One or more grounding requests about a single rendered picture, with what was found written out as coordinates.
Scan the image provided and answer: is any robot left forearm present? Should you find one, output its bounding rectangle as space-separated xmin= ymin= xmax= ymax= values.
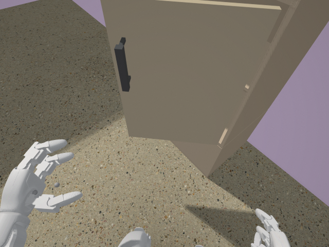
xmin=0 ymin=211 xmax=30 ymax=247

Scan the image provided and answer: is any robot left hand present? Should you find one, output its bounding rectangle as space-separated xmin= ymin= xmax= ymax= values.
xmin=0 ymin=139 xmax=83 ymax=217

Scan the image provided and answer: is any robot right hand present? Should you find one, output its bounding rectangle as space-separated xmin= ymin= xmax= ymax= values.
xmin=251 ymin=208 xmax=291 ymax=247

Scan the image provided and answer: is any robot left shin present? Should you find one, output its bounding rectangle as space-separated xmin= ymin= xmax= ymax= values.
xmin=134 ymin=227 xmax=145 ymax=232

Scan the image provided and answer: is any handle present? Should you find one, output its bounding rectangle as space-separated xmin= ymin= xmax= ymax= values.
xmin=114 ymin=37 xmax=131 ymax=92

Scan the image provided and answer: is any robot left thigh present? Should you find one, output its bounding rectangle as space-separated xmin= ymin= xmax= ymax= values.
xmin=118 ymin=231 xmax=151 ymax=247

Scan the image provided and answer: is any cupboard door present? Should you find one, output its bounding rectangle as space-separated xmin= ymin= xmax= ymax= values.
xmin=100 ymin=0 xmax=282 ymax=145

